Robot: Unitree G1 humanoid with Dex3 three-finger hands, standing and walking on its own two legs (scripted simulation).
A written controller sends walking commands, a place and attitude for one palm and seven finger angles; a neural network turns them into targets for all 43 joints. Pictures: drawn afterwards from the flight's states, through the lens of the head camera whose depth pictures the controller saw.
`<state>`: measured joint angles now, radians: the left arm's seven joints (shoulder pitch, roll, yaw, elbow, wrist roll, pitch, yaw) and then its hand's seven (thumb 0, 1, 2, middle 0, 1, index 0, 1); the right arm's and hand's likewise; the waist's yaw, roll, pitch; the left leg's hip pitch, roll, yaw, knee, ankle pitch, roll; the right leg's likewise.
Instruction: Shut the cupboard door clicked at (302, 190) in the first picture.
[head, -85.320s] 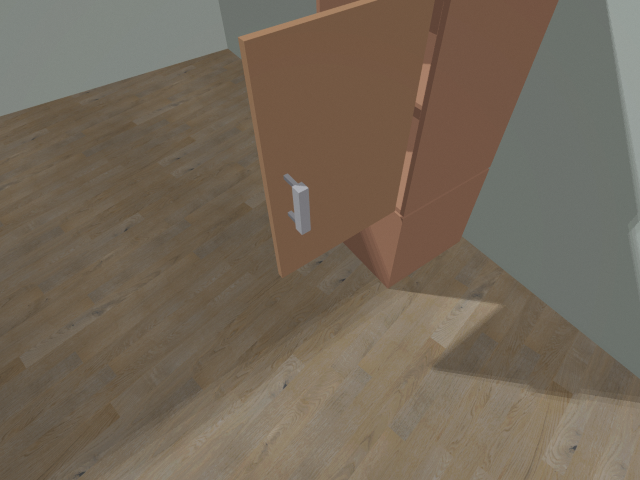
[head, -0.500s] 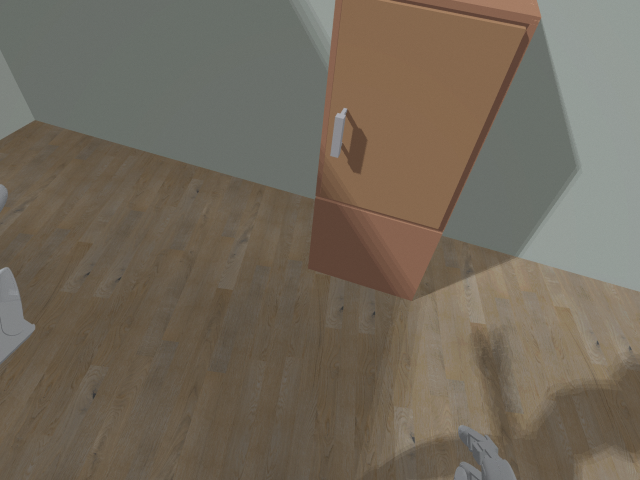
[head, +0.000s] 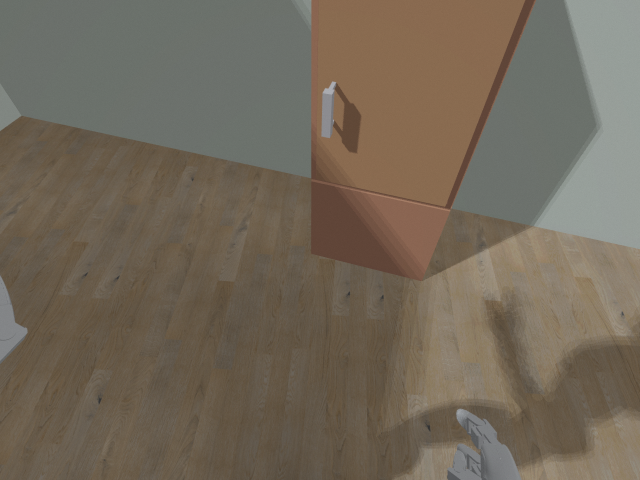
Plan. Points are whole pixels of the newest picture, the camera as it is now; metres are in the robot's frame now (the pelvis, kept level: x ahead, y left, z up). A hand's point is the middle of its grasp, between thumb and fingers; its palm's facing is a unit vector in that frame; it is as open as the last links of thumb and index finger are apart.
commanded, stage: stop stepping back and stand still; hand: left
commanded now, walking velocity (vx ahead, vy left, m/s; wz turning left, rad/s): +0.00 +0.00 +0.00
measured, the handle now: (330, 109) +0.94 +0.00 -0.07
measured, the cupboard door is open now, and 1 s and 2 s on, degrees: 0 0 0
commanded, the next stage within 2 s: let the arm hang, fingers relaxed in 0.30 s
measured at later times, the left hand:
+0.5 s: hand (86, 372) +0.23 +0.27 +0.05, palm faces +0.20 -0.85 -0.48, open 7.4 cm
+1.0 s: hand out of the picture -0.12 +0.21 -0.16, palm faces +0.02 -0.98 -0.20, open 7.3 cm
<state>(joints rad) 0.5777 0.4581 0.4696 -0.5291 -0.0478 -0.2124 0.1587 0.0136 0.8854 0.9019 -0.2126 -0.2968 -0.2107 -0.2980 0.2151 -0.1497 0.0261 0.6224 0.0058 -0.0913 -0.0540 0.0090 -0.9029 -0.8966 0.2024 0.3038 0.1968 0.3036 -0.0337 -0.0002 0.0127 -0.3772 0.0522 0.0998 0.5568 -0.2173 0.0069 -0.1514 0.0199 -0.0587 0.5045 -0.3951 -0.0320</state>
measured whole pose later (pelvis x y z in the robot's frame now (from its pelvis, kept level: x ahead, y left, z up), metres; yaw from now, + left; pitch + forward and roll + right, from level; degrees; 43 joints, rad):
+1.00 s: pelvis -0.02 +0.04 +0.01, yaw +0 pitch -1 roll -1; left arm 0.42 0.18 0.00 1.17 0.02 0.03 0.02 0.00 0.92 0.90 -0.20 -0.29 -0.20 -0.30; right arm 0.29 -0.17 0.00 1.12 -0.01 0.04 -0.02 0.00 -0.90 -0.90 0.20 0.30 0.20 0.30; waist 0.01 0.01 0.07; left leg -0.28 0.00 0.12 0.41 -0.12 0.06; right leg -0.07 -0.03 -0.05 0.40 -0.31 0.01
